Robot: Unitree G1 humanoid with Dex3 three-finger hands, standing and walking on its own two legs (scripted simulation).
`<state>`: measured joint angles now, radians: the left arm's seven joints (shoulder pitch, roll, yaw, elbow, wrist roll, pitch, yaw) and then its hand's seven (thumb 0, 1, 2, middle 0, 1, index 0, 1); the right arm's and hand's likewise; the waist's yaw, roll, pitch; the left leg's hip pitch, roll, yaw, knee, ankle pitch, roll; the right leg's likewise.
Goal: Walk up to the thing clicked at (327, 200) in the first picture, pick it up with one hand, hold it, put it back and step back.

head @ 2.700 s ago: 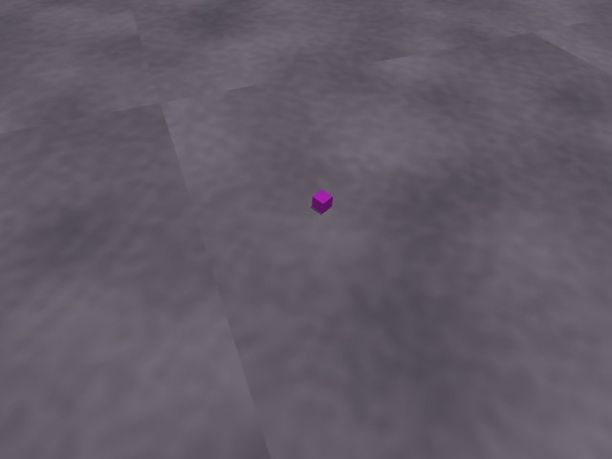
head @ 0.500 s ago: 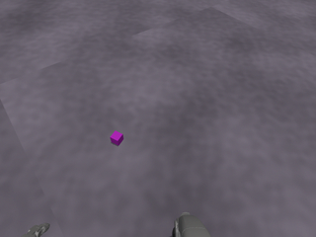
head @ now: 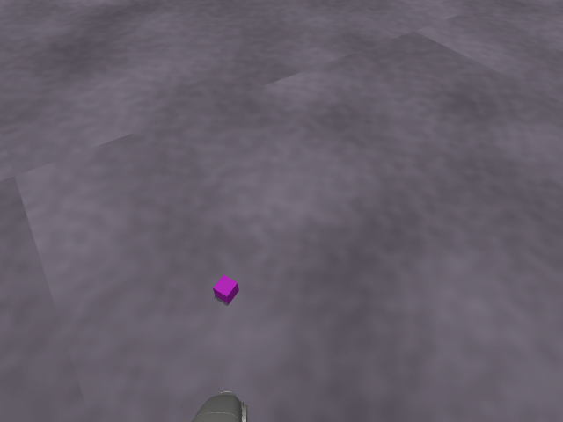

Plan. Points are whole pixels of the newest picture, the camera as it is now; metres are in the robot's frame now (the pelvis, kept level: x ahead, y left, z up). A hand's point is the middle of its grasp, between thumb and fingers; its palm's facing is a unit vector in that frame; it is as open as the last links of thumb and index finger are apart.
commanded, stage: walk up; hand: left
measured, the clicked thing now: (226, 289) +0.64 +0.23 -0.73
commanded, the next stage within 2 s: none
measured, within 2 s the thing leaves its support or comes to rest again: neither
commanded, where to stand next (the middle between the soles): +0.26 +0.01 m, yaw +0 degrees
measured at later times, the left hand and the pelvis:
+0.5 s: hand (125, 338) +0.26 +0.29 -0.14, palm faces -0.10 -0.92 -0.37, open 7.4 cm; pelvis +0.15 +0.03 +0.00, yaw -1 degrees
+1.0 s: hand (134, 335) +0.27 +0.29 -0.16, palm faces +0.02 -0.95 -0.31, open 7.4 cm; pelvis +0.17 +0.03 +0.00, yaw +1 degrees
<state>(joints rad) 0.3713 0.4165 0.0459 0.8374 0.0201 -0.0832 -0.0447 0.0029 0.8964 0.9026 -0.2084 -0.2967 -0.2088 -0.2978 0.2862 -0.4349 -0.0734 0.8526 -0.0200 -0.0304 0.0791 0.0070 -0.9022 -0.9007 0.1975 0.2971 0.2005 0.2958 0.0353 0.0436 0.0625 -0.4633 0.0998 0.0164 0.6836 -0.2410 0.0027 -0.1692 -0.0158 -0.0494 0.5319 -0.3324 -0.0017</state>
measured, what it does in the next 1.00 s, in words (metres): walks ahead: left foot, then right foot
